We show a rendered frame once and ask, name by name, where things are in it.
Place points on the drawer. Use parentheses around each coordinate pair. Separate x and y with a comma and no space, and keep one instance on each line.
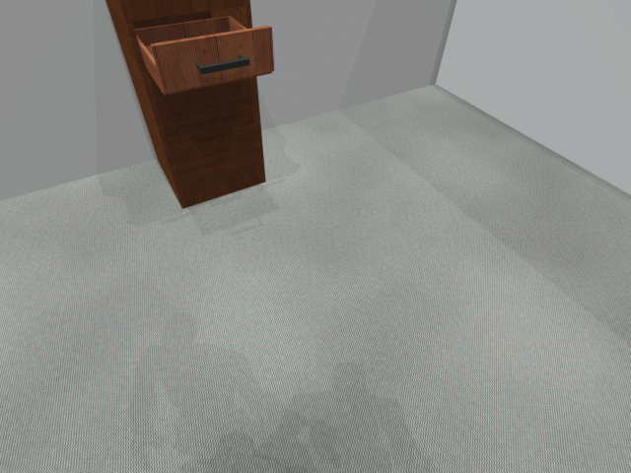
(170,52)

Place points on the cabinet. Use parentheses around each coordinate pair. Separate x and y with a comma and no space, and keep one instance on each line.
(208,141)

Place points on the handle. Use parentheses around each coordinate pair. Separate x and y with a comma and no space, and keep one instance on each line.
(215,67)

